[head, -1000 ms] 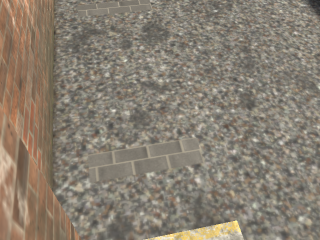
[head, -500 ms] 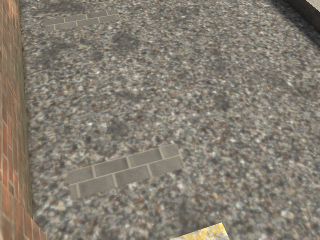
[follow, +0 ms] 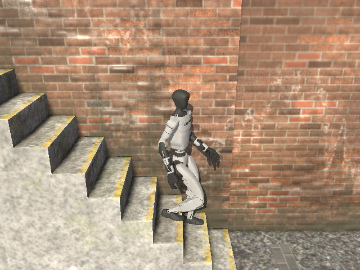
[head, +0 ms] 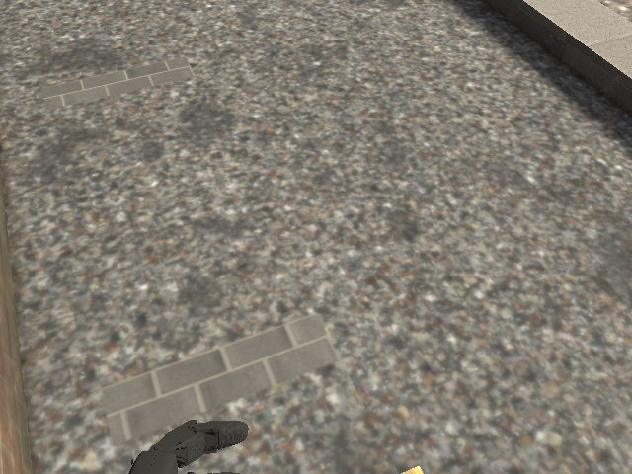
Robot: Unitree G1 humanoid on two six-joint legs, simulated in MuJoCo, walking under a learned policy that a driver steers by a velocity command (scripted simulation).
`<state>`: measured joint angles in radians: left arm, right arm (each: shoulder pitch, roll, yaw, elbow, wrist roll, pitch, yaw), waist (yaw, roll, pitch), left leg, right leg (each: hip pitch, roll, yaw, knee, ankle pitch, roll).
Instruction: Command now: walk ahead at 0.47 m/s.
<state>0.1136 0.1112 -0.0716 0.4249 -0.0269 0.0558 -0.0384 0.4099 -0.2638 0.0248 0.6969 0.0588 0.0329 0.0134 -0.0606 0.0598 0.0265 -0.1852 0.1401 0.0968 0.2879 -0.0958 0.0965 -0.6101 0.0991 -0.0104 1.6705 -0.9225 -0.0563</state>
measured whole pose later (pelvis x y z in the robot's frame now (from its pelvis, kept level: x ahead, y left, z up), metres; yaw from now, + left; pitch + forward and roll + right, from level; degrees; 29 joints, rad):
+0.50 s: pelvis -0.01 +0.00 +0.00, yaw +1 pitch -1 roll -3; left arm 0.07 0.13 -0.07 0.36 -0.03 0.07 -0.04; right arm 0.37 -0.28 0.03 0.68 0.06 0.05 0.03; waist -0.07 0.05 -0.01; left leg -0.16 0.13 0.06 0.21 -0.04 0.01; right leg -0.62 0.08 -0.02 1.66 -0.91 -0.03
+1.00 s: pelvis -0.04 +0.01 +0.00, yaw -2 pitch -1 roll -3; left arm 0.13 0.19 -0.06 0.37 -0.03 0.08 -0.07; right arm 0.38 -0.28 0.01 0.65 0.03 0.03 0.00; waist -0.01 0.01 0.04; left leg -0.23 0.15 0.13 0.30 -0.16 0.07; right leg -0.69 0.12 0.04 1.64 -0.92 -0.01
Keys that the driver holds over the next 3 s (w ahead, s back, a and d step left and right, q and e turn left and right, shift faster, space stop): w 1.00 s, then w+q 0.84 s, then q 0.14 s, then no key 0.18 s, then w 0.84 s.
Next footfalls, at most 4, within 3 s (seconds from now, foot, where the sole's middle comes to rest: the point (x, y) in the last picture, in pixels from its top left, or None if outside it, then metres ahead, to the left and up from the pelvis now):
1.92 left None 0.12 0.15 -0.79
2.34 right None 0.14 -0.21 -0.60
2.68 left None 0.19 0.12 -0.79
2.96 right None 0.47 -0.08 -1.00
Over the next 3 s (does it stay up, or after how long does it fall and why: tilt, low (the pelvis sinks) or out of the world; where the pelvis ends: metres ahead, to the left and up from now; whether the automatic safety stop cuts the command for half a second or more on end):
stays up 0.39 0.02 -0.23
